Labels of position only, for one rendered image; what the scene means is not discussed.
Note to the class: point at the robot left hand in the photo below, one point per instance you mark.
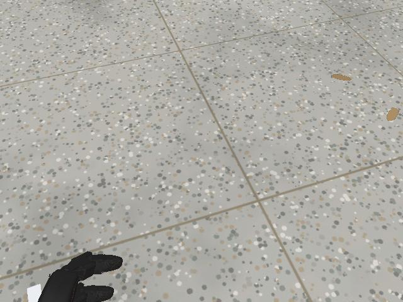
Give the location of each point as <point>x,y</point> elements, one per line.
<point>62,285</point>

